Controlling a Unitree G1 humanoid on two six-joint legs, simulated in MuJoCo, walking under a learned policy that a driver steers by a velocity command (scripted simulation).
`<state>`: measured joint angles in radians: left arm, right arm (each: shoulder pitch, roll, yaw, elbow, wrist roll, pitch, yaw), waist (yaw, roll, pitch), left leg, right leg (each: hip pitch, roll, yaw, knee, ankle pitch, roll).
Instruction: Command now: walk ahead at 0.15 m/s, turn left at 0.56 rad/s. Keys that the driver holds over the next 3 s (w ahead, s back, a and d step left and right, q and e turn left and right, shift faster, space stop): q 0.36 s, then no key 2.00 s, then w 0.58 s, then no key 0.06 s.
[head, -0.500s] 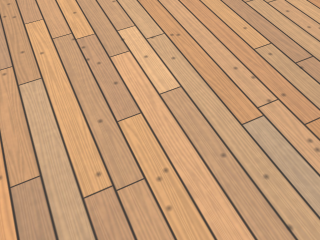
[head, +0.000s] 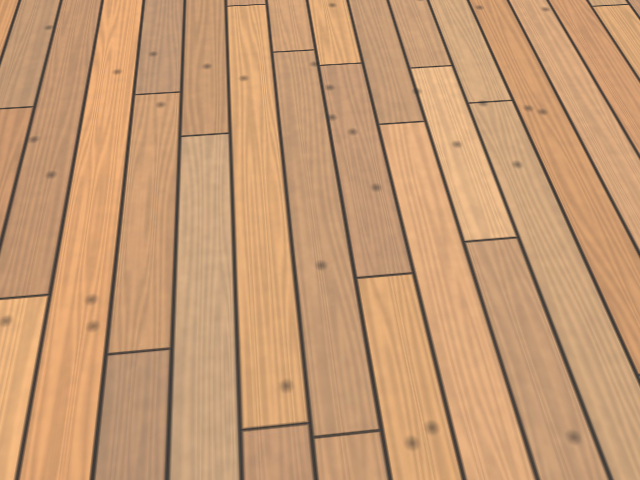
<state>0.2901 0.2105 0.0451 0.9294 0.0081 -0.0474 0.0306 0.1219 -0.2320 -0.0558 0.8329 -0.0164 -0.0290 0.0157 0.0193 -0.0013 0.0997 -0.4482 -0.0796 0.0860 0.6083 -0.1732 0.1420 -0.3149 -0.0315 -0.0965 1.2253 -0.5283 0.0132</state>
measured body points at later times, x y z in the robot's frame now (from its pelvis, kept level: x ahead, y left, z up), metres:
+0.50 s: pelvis +0.06 -0.04 +0.02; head +0.08 -0.03 +0.47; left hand +0.12 +0.26 -0.09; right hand +0.21 -0.29 -0.10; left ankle +0.10 +0.04 -0.72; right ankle +0.09 -0.16 -0.70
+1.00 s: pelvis +0.06 -0.06 +0.03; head +0.06 -0.05 +0.48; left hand +0.04 +0.21 -0.11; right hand +0.21 -0.28 -0.11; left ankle -0.01 +0.05 -0.72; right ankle +0.10 -0.15 -0.72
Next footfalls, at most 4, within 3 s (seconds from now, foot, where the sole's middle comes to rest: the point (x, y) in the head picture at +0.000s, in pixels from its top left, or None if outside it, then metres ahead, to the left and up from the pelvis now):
0.54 right None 0.13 -0.13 -0.75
0.88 left None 0.03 0.06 -0.75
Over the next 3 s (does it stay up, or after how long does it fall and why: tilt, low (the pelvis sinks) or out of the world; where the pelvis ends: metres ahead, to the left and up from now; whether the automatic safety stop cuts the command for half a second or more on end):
stays up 0.26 -0.02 0.02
